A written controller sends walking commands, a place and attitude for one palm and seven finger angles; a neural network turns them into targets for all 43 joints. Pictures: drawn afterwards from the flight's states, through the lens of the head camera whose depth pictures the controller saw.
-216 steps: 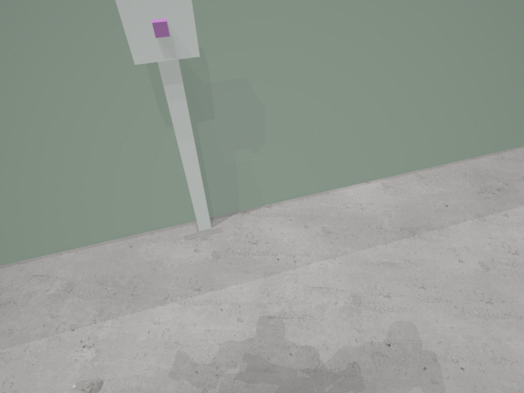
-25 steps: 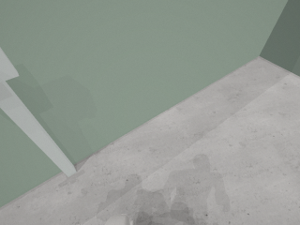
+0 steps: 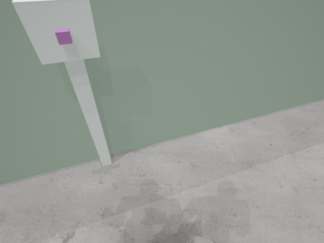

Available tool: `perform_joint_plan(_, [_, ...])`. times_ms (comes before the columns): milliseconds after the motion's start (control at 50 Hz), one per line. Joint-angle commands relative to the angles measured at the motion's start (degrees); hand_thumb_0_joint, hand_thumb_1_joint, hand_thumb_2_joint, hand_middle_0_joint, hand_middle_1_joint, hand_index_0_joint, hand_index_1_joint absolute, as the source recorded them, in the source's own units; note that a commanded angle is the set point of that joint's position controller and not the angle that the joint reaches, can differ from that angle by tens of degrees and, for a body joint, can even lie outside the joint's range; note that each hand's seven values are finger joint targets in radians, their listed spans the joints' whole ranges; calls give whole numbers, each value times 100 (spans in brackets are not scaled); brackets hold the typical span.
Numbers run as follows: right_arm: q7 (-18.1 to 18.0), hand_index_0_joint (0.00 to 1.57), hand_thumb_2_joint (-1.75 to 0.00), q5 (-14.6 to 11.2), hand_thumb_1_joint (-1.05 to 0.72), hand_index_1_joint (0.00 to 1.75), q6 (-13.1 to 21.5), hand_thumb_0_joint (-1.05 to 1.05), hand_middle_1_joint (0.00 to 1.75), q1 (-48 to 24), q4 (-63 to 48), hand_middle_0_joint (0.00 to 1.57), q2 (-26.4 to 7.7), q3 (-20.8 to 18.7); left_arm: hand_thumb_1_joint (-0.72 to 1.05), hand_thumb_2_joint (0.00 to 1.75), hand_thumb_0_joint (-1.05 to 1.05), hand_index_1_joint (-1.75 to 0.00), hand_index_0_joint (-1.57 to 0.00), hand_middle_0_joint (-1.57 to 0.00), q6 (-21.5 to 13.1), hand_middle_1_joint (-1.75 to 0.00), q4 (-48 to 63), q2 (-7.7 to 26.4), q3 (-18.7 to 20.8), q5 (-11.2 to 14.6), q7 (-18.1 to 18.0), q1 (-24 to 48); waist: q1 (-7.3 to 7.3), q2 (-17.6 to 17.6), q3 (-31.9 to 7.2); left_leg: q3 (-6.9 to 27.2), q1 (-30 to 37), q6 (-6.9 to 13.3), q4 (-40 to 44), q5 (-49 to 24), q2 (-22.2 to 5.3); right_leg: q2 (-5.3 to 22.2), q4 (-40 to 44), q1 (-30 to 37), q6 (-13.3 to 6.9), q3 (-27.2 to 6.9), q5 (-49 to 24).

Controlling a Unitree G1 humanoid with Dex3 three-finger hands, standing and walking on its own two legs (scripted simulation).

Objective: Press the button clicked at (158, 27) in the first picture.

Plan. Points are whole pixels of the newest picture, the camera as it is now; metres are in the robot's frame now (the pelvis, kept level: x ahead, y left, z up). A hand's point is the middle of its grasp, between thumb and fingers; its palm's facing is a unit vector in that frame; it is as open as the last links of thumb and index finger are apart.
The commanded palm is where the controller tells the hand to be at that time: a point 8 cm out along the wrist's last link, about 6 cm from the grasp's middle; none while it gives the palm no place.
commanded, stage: turn to face it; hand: left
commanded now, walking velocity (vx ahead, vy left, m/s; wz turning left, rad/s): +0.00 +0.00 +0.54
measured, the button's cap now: (63, 35) +0.62 +0.32 +0.16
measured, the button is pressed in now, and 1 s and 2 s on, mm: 0 0 0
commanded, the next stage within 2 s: take the last steps up to it in 0.42 s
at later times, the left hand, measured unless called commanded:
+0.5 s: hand out of the picture +0.00 +0.17 -0.16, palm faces +0.26 -0.93 -0.27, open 7.4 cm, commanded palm none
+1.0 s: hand out of the picture +0.00 +0.20 -0.17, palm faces +0.31 -0.93 -0.18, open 7.4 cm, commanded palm none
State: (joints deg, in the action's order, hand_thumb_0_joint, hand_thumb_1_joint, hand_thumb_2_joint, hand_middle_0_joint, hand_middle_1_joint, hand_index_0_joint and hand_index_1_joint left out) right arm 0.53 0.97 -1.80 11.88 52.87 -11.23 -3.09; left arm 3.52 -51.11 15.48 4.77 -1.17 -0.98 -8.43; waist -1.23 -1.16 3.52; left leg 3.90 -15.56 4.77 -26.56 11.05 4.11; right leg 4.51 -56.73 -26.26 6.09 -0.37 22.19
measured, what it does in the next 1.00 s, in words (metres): steps on the spot, turning left: right foot, then left foot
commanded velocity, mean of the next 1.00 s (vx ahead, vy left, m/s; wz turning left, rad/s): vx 0.14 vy -0.05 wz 0.17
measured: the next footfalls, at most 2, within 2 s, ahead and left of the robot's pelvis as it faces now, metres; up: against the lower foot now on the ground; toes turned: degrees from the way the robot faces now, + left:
right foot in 0.24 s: +0.04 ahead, -0.16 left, +0.00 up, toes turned +8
left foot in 0.62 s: -0.02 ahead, +0.11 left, +0.00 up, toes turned +21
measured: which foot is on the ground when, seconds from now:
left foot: down 0.00-0.24, up 0.26-0.60, down 0.62-1.00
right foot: up 0.00-0.22, down 0.24-0.62, up 0.64-1.00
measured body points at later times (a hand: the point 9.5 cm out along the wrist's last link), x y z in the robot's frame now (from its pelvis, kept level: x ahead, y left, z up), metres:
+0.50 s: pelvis -0.01 -0.04 +0.00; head +0.01 -0.05 +0.44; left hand -0.01 +0.22 -0.14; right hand +0.09 -0.29 -0.16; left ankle -0.05 +0.10 -0.68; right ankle +0.00 -0.16 -0.74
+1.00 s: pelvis +0.04 +0.01 +0.00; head +0.04 +0.02 +0.45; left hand -0.02 +0.25 -0.16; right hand +0.07 -0.22 -0.15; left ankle -0.06 +0.10 -0.74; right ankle +0.14 -0.11 -0.69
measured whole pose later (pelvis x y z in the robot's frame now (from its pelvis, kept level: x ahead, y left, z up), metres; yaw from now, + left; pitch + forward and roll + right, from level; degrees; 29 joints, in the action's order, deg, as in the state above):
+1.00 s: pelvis +0.04 +0.01 +0.00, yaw +17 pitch -2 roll +0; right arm -1.4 1.2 2.0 21.5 62.8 -8.3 -2.0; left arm 2.0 -61.6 11.7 2.9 -1.7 1.2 -15.3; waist -0.6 -1.8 1.2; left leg -3.7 -0.2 0.8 -18.1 16.4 -0.1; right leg 6.5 -49.6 -28.0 3.0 3.9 14.8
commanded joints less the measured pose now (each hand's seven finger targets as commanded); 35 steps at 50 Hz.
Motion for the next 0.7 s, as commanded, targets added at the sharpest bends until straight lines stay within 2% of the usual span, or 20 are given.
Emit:
perform_joint_plan(0, [-105, 20, -90, 45, -90, 30, 104, 0, 30, 268, -350, 20, -1320, -381, 90, 90, 0, -30, -20, -20, -176, -30, 603, 382, 60, 39, -29, 278, -146, 842, -633, 2069, 919, 616, 761, -1226, -1569, -90, 377, -383, -49, -165, 160])
perform_joint_plan(80, [-114, 20, -90, 62, -90, 30, 73, 0, 30, 348, -325, 20, -1281, -395, 90, 90, 0, -30, -20, -20, -208, -30, 650, 290, 9, 69, -66, 281, -146, 897, -745, 2373, 785, 633, 586, -1789, -1497, -299, 1072, 155, -158, -187, 325])
perform_joint_plan(160, [-79, 20, -90, 26, -90, 30, 33, 0, 30, 102, -393, 20, -1207, -395, 90, 90, 0, -30, -20, -20, -255, -30, 546, 342, 4, 98, -112, -276, 122, 817, -806, 2253, 6, 319, 316, -1513, -1137, -452, 2683, 1494, -294, -83, -469])
perform_joint_plan(180, [-61, 20, -90, -9, -90, 30, 30, 0, 30, 89, -405, 20, -1104, -370, 90, 90, 0, -30, -20, -20, -290, -30, 506, 439, 35, 94, -132, -472, 225, 566, -830, 2074, -539, 85, 79, -908, -948, -255, 3468, 2226, -352, -192, -923])
perform_joint_plan(200, [-25, 20, -90, -66, -90, 30, 36, 0, 30, 210, -439, 20, -797, -328, 90, 90, 0, -30, -20, -20, -342, -30, 493, 800, 99, 30, -163, -592, 244, -443, -902, 1339, -1460, -303, -810, 374, -445, 832, 4098, 2972, -690, -1226, -643])
perform_joint_plan(220, [-29, 20, -90, -33, -90, 30, 44, 0, 30, 231, -591, 20, -658, -304, 90, 90, 0, -30, -20, -20, -340, -30, 583, 1123, 131, -35, -157, -471, 239, -1480, -662, 144, -2069, -663, -2093, 1917, 229, 2164, 4313, 2686, -1361, -2348, -912])
perform_joint_plan(240, [-33, 20, -90, 56, -90, 30, -38, 0, 30, 214, -514, 20, -955, -379, 90, 90, 0, -30, -20, -20, -324, -30, 676, 1035, 109, 15, -158, -298, 189, -1020, -590, 261, -1730, -637, -3113, 1966, -34, 2198, 4371, 1820, -1590, -2101, -671])
perform_joint_plan(260, [-10, 20, -90, 50, -90, 30, -116, 0, 30, 188, -459, 20, -886, -399, 90, 90, 0, -30, -20, -20, -298, -30, 707, 870, 100, 25, -170, 8, 33, -985, -357, 220, -1604, -635, -3650, 1791, -133, 1876, 4382, 1357, -1529, -1870, -547])
perform_joint_plan(300, [58, 20, -90, 59, -90, 30, -147, 0, 30, 274, -272, 20, -803, -344, 90, 90, 0, -30, -20, -20, -357, -30, 661, 530, -21, 22, -125, 282, -135, -627, 108, -1, -1632, -711, -4146, 1128, -370, 1274, 4119, 1135, -1328, -827, -1293])
perform_joint_plan(320, [66, 20, -90, 46, -90, 30, -152, 0, 30, 295, -221, 20, -738, -316, 90, 90, 0, -30, -20, -20, -387, -30, 618, 484, -43, 16, -114, 158, -108, -755, 108, -97, -1631, -757, -4191, 1008, -397, 1179, 4030, 1198, -1266, -549, -1677])
perform_joint_plan(480, [31, 20, -90, -42, -90, 30, -85, 0, 30, -502, -260, 20, -534, -131, 90, 90, 0, -30, -20, -20, -380, -30, 61, 867, 44, -73, -91, -910, 388, -1064, -215, -673, -929, -826, -2070, 1573, -414, 1339, 3433, 2017, -1403, -206, -3635])
perform_joint_plan(520, [4, 20, -90, -50, -90, 30, -25, 0, 30, -313, -168, 20, -497, -78, 90, 90, 0, -30, -20, -20, -377, -30, -66, 869, 49, -71, -91, -960, 325, -1268, -463, -799, -500, -761, -1355, 1364, -367, 1284, 3259, 2144, -1290, -141, -3686])
perform_joint_plan(540, [-8, 20, -90, -39, -90, 30, 14, 0, 30, -176, -92, 20, -481, -60, 90, 90, 0, -30, -20, -20, -373, -30, -134, 821, 24, -52, -81, -968, 266, -1245, -518, -876, -76, -729, -872, 1034, -319, 1175, 3235, 1984, -1142, -80, -3147])
perform_joint_plan(560, [-8, 20, -90, -25, -90, 30, 71, 0, 30, 114, 9, 20, -502, -46, 90, 90, 0, -30, -20, -20, -366, -30, -172, 772, 7, -30, -65, -858, 93, -1180, -567, -920, 513, -676, -206, 585, -339, 1051, 3110, 1657, -963, 67, -2218])
perform_joint_plan(580, [-12, 20, -90, -2, -90, 30, 164, 0, 30, 426, 127, 20, -725, -80, 90, 90, 0, -30, -20, -20, -344, -30, -176, 589, -33, 18, -43, -854, -44, -564, -703, -673, 1351, -585, 501, 309, -594, 842, 2613, 1070, -753, 257, -1202])
perform_joint_plan(600, [-37, 20, -90, 67, -90, 30, 234, 0, 30, 732, 207, 20, -1264, -199, 90, 90, 0, -30, -20, -20, -328, -30, -89, 204, -104, 37, 13, -985, -158, 1095, -812, 908, 2212, -127, 783, 366, -1872, 220, 1522, -178, -435, 765, 244])
perform_joint_plan(620, [-55, 20, -90, 76, -90, 30, 207, 0, 30, 1062, 275, 20, -1630, -257, 90, 90, 0, -30, -20, -20, -354, -30, 49, 31, -207, -10, 35, -763, -334, 1739, -544, 1950, 2073, 448, 1254, 609, -2731, -88, 569, -892, -355, 837, 1423])
perform_joint_plan(640, [-133, 20, -90, 96, -90, 30, 241, 0, 30, 1206, 414, 20, -1478, -234, 90, 90, 0, -30, -20, -20, -318, -30, -11, 138, -189, -58, 1, -325, -520, 1744, -286, 2095, 1626, 553, 1515, 954, -2726, 19, -95, -1008, -419, 379, 1312])
perform_joint_plan(660, [-171, 20, -90, 74, -90, 30, 252, 0, 30, 1066, 419, 20, -1310, -171, 90, 90, 0, -30, -20, -20, -336, -30, -63, 226, -162, -48, 53, -227, -393, 1386, -12, 2024, 1340, 602, 1547, 1248, -2622, 85, -431, -1100, -477, 214, 927])
perform_joint_plan(680, [-179, 20, -90, 75, -90, 30, 290, 0, 30, 808, 358, 20, -1103, -111, 90, 90, 0, -30, -20, -20, -369, -30, -208, 192, -152, -50, 126, -280, -275, 1097, 291, 1644, 1081, 553, 1613, 1144, -2413, 186, -565, -1106, -485, 162, 469])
